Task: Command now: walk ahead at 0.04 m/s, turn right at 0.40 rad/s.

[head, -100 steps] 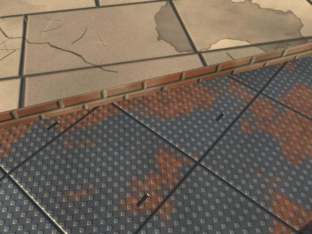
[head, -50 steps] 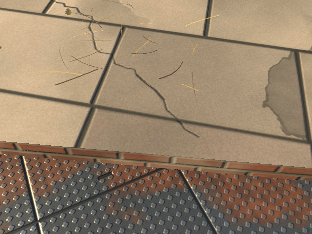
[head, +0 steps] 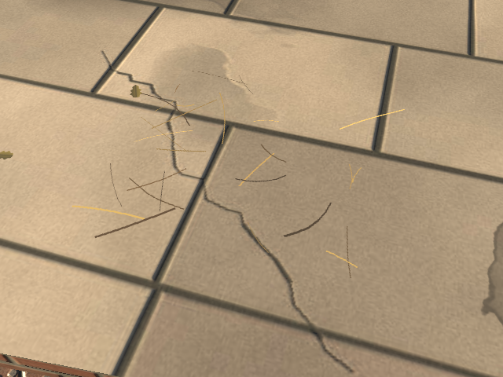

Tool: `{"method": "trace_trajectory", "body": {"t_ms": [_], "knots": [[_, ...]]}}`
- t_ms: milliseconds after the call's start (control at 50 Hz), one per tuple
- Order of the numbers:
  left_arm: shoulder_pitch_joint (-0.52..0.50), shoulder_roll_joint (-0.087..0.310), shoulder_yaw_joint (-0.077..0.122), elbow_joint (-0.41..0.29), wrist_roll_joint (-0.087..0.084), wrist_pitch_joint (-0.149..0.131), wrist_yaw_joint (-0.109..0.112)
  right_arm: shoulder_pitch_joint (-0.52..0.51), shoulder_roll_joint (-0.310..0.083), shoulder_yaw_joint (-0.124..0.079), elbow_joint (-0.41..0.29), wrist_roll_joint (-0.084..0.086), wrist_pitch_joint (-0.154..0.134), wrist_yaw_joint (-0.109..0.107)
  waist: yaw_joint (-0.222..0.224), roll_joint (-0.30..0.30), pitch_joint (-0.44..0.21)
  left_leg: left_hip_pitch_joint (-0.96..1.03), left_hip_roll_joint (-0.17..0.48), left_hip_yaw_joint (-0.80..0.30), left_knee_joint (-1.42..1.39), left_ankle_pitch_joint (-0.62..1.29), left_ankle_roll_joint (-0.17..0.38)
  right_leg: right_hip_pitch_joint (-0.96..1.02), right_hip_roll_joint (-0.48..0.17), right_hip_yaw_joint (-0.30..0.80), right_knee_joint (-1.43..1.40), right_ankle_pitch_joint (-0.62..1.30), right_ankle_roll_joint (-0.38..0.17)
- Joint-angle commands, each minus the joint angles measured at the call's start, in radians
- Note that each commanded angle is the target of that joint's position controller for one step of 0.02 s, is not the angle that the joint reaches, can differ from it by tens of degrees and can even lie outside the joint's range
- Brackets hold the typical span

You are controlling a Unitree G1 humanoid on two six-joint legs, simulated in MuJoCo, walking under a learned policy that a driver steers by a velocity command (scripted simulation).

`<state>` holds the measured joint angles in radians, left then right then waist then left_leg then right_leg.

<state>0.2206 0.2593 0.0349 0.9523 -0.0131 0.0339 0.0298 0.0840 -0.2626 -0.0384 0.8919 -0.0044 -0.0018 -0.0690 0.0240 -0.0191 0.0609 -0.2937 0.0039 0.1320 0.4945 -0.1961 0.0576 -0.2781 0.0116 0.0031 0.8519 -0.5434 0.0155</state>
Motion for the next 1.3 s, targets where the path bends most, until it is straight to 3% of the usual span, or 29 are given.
{"method": "trace_trajectory", "body": {"t_ms": [20,120,140,180,200,220,260,340,540,600,640,660,680,720,740,780,860,960,1020,1060,1100,1120,1140,1160,1180,1200,1240,1260,1300], "knots": [[0.013,0.085,0.041,-0.068,-0.015,0.023,0.006,-0.033,-0.168,-0.047,-0.062,0.003,-0.016,-0.022,0.001,0.09,-0.113,0.115,0.388,-0.318,-0.232,0.248,0.217,-0.169,-0.103,0.068,0.273,-0.086,0.026],[0.007,0.088,0.047,-0.091,-0.002,0.026,-0.01,-0.094,-0.196,-0.061,-0.055,0.001,-0.002,-0.01,0.015,0.123,-0.134,0.031,0.293,-0.105,-0.224,0.194,0.153,0.012,-0.076,-0.053,-0.054,0.126,0.021],[0.103,0.068,0.039,-0.065,0.037,0.031,-0.038,-0.01,-0.159,-0.043,-0.037,-0.046,0.009,0.019,0.009,0.137,-0.175,0.083,0.273,-0.06,-0.155,0.113,0.118,0.061,-0.044,-0.071,-0.161,0.148,-0.008],[0.16,0.103,0.052,-0.044,0.038,0.03,-0.066,-0.009,-0.158,-0.052,-0.042,-0.045,0.029,0.049,0.045,0.055,-0.138,-0.101,0.219,0.018,-0.009,-0.301,0.002,0.221,0.006,-0.083,-0.362,0.227,-0.066],[0.173,0.177,0.063,-0.056,0.052,0.023,-0.058,-0.001,-0.1,-0.038,-0.054,-0.046,0.041,0.063,0.065,-0.24,-0.045,-0.291,0.107,0.106,0.266,-0.484,-0.069,0.19,-0.179,0.237,-0.609,-0.002,-0.127],[0.144,0.33,0.094,-0.102,0.057,0.014,-0.052,-0.098,-0.078,-0.024,-0.134,-0.053,0.049,0.06,0.057,-0.308,0.014,-0.427,-0.02,-0.039,0.423,-0.435,-0.102,0.048,-0.364,0.636,-0.774,-0.311,-0.251],[0.016,0.272,0.084,-0.124,0.048,0.014,-0.03,-0.097,-0.157,-0.046,-0.137,-0.032,0.03,0.07,-0.015,-0.166,0.092,-0.369,0.048,-0.146,0.479,-0.177,-0.091,-0.06,-0.313,0.536,-0.823,-0.323,-0.229],[0.017,0.18,0.066,-0.129,0.028,-0.027,-0.038,0.015,-0.133,-0.048,-0.066,-0.048,-0.008,0.096,-0.027,-0.084,-0.033,-0.289,0.034,-0.128,0.479,-0.023,-0.092,0.134,-0.171,0.324,-0.721,0.094,-0.196],[0.187,0.165,0.071,-0.076,0.038,-0.069,-0.025,-0.068,-0.086,-0.016,-0.117,-0.031,-0.046,0.085,0.058,-0.104,-0.026,-0.258,0.022,-0.118,0.162,-0.082,-0.091,0.263,-0.196,0.369,-0.646,0.287,-0.272],[0.145,0.156,0.067,-0.078,0.036,-0.073,-0.023,0.037,-0.074,-0.01,-0.102,-0.025,-0.055,0.071,-0.007,-0.096,-0.021,-0.03,-0.011,-0.079,0.069,-0.12,-0.045,0.126,-0.188,0.357,-0.585,0.476,-0.253],[0.078,0.149,0.063,-0.093,0.016,-0.08,-0.021,0.25,-0.092,-0.025,-0.036,-0.032,-0.07,0.054,-0.123,-0.021,-0.074,0.27,-0.031,-0.084,-0.103,-0.01,-0.018,0.024,-0.111,0.29,-0.363,0.747,-0.198],[0.019,0.09,0.046,-0.131,0.009,-0.093,-0.025,0.369,-0.181,-0.047,-0.022,-0.05,-0.082,0.04,-0.182,0.134,-0.125,0.409,0.164,-0.328,-0.237,-0.128,0.018,-0.092,-0.005,0.182,-0.064,0.68,-0.14],[0.094,0.025,0.031,-0.147,0.015,-0.102,-0.034,0.424,-0.298,-0.07,0.005,-0.04,-0.074,0.037,-0.119,0.33,-0.156,0.521,0.369,-0.735,-0.335,-0.121,0.109,-0.341,0.147,0.093,0.15,0.079,-0.1],[0.125,0.093,0.043,-0.096,0.066,-0.087,-0.04,0.303,-0.142,-0.043,-0.008,-0.019,-0.063,0.065,-0.044,0.078,-0.01,0.356,0.339,-0.701,-0.293,-0.406,0.192,-0.469,0.027,0.111,0.452,0.105,-0.119],[0.077,0.078,0.038,-0.108,0.073,-0.093,-0.053,0.247,-0.092,-0.028,-0.019,-0.019,-0.063,0.072,-0.032,0.069,0.036,0.281,0.281,-0.608,-0.321,-0.403,0.184,-0.498,-0.018,0.072,0.465,0.174,-0.111],[0.02,0.059,0.03,-0.138,0.078,-0.093,-0.072,0.267,-0.049,-0.012,0.0,-0.021,-0.075,0.074,-0.022,0.106,0.045,0.24,0.198,-0.501,-0.338,-0.197,0.168,-0.513,-0.057,0.021,0.489,0.272,-0.072],[-0.135,-0.009,0.002,-0.229,0.075,-0.072,-0.066,0.435,-0.076,-0.022,0.08,-0.014,-0.091,0.063,-0.054,0.107,0.013,0.303,0.203,-0.464,-0.292,0.189,0.246,-0.733,-0.065,-0.056,0.749,0.188,-0.014],[-0.429,-0.073,-0.057,-0.45,0.067,-0.068,-0.033,0.505,-0.051,-0.002,0.106,-0.029,-0.099,0.046,-0.077,0.086,0.076,0.294,0.228,-0.52,-0.333,-0.097,0.221,-1.207,-0.111,-0.019,1.068,-0.037,-0.062],[-0.456,-0.083,-0.084,-0.531,0.073,-0.059,-0.055,0.484,-0.056,-0.004,0.097,-0.004,-0.072,0.023,-0.066,0.038,0.021,0.079,0.179,-0.431,-0.505,0.148,0.194,-0.788,-0.12,-0.086,0.604,0.128,-0.059],[-0.322,-0.105,-0.083,-0.499,0.038,-0.043,-0.052,0.389,-0.053,0.001,0.063,0.011,-0.062,0.032,-0.002,0.113,-0.078,-0.014,0.124,-0.3,-0.501,0.634,0.164,-0.32,-0.041,-0.153,0.353,0.182,-0.096],[-0.011,-0.004,-0.027,-0.406,0.022,-0.038,-0.028,0.398,-0.178,-0.033,0.052,0.01,-0.07,0.053,0.129,0.207,-0.293,0.159,0.156,-0.274,-0.147,1.301,0.114,-0.028,0.049,-0.126,0.317,0.125,-0.117],[0.132,0.041,-0.001,-0.375,0.027,-0.052,-0.023,0.353,-0.214,-0.056,0.042,0.023,-0.078,0.067,0.216,0.188,-0.356,0.203,0.153,-0.27,0.114,1.306,0.073,0.077,0.037,-0.059,0.139,0.157,-0.131],[0.222,0.143,0.036,-0.358,0.067,-0.075,-0.018,0.354,-0.146,-0.053,0.015,0.018,-0.096,0.074,0.219,0.033,-0.436,0.112,0.086,-0.268,0.473,0.914,0.042,0.196,-0.145,0.232,-0.041,-0.113,-0.152],[0.219,0.236,0.058,-0.317,0.06,-0.071,-0.022,0.358,0.029,-0.029,-0.086,0.015,-0.1,0.099,0.129,-0.378,-0.471,-0.208,-0.113,-0.26,0.814,-0.079,0.002,0.287,-0.389,0.779,-0.449,-0.2,-0.159],[0.079,0.178,0.051,-0.332,0.041,-0.055,-0.019,0.411,0.013,-0.04,-0.078,-0.026,-0.091,0.11,0.028,-0.252,-0.422,-0.308,-0.07,-0.334,1.038,-0.046,0.019,0.194,-0.429,0.992,-0.571,-0.293,-0.163],[0.017,0.089,0.017,-0.339,0.011,-0.091,-0.018,0.367,0.059,-0.027,-0.055,0.046,-0.086,0.108,0.042,-0.224,-0.272,-0.421,-0.078,-0.311,1.209,-0.054,-0.005,0.13,-0.416,0.883,-0.605,-0.148,-0.221],[-0.004,-0.026,-0.006,-0.241,0.014,-0.131,-0.045,0.292,0.023,-0.025,-0.095,0.023,-0.065,0.088,-0.01,-0.034,-0.115,-0.45,0.023,-0.238,1.327,-0.019,0.033,-0.064,-0.376,0.509,-0.472,0.125,-0.192],[-0.014,-0.077,-0.017,-0.19,0.041,-0.146,-0.057,0.294,0.025,-0.026,-0.122,0.034,-0.049,0.083,-0.068,-0.026,-0.099,-0.445,0.056,-0.26,1.302,0.023,0.065,-0.112,-0.348,0.404,-0.502,0.088,-0.154],[-0.01,-0.099,-0.015,-0.122,0.024,-0.157,-0.063,0.261,0.038,-0.013,-0.159,0.04,-0.029,0.076,-0.087,-0.044,-0.045,-0.483,0.061,-0.28,1.229,0.069,0.088,-0.124,-0.302,0.214,-0.547,0.2,-0.123]]}}
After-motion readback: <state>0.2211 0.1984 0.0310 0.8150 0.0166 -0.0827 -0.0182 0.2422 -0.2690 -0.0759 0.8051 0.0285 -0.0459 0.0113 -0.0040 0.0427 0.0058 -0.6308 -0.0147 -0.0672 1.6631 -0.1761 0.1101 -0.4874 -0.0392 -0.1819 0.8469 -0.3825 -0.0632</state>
